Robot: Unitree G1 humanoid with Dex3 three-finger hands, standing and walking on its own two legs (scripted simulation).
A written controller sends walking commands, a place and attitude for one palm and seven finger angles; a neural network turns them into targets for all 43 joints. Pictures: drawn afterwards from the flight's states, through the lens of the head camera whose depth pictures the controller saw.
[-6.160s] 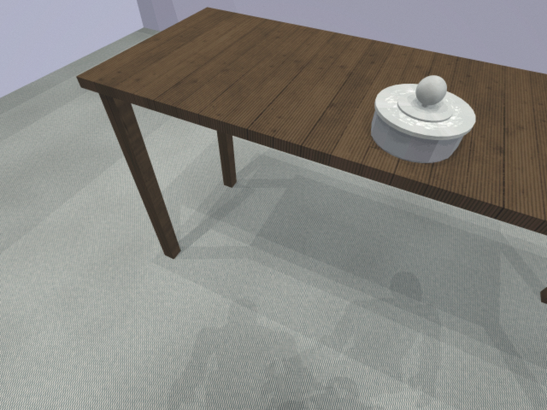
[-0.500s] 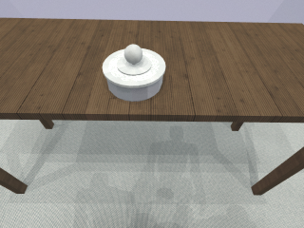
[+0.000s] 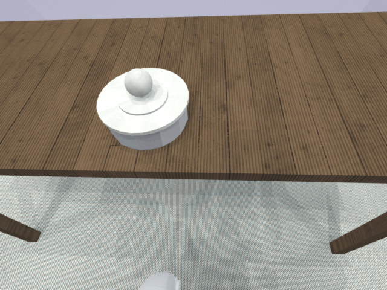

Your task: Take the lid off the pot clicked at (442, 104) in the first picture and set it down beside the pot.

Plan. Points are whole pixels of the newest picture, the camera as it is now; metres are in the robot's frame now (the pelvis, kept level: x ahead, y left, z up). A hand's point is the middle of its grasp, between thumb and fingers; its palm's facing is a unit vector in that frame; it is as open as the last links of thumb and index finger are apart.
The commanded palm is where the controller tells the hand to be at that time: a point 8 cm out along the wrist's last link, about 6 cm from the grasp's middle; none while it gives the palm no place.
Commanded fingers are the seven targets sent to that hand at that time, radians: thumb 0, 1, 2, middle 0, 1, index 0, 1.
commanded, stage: come to a stop and stand still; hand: left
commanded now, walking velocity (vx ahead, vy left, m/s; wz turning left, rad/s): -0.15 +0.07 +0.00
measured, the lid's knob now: (138, 82) +0.46 +0.13 +0.17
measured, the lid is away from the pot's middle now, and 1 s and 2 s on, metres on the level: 0.00 0.00 0.00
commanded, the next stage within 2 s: look again from close up in 1.00 s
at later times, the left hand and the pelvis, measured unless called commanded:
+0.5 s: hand out of the picture +0.09 +0.25 -0.16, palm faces +0.03 -0.97 -0.26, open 7.4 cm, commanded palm none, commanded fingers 0.00 0.90 0.90 -0.20 -0.30 -0.20 -0.30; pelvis +0.01 +0.04 +0.00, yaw +1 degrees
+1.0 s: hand out of the picture +0.01 +0.19 -0.18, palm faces +0.00 -0.98 -0.21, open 7.3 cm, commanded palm none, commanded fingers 0.00 0.90 0.90 -0.20 -0.30 -0.20 -0.30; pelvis -0.02 +0.01 -0.01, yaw +0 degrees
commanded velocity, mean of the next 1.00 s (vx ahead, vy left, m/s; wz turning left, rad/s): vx -0.04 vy -0.03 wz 0.00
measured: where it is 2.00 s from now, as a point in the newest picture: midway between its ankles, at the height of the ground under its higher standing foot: outside the picture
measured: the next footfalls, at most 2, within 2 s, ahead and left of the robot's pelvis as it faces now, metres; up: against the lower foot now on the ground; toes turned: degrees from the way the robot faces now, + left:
left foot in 0.20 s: +0.08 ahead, +0.12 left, +0.00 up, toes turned +2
right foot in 0.58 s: +0.00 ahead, -0.13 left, +0.00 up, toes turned +1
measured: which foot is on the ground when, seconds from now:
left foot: up 0.00-0.18, down 0.20-1.00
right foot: down 0.00-0.20, up 0.22-0.56, down 0.58-1.00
